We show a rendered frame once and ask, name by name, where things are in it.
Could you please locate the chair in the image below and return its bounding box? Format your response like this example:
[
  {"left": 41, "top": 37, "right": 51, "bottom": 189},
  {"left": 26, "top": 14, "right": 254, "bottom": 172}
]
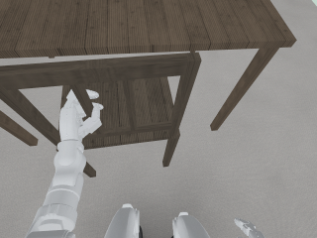
[{"left": 0, "top": 52, "right": 202, "bottom": 178}]

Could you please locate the robot right thigh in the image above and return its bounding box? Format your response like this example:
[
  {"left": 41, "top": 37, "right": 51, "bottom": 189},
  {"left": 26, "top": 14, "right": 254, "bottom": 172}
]
[{"left": 172, "top": 215, "right": 210, "bottom": 238}]

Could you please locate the left robot forearm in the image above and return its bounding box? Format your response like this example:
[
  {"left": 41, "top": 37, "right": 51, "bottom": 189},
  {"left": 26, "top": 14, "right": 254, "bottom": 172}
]
[{"left": 25, "top": 139, "right": 86, "bottom": 238}]

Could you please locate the right robot hand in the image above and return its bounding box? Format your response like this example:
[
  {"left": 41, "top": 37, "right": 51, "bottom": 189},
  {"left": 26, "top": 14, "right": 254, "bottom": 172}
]
[{"left": 234, "top": 217, "right": 265, "bottom": 238}]

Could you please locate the robot left shin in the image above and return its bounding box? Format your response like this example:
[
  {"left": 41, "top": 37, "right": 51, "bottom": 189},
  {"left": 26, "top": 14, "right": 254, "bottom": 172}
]
[{"left": 122, "top": 203, "right": 139, "bottom": 238}]

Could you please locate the left robot hand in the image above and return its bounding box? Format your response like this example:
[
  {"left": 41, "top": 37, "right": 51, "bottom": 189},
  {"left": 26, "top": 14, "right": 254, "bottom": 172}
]
[{"left": 59, "top": 89, "right": 104, "bottom": 143}]

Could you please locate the table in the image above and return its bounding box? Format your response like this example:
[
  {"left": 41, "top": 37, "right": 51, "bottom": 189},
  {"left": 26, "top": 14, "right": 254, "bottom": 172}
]
[{"left": 0, "top": 0, "right": 297, "bottom": 147}]

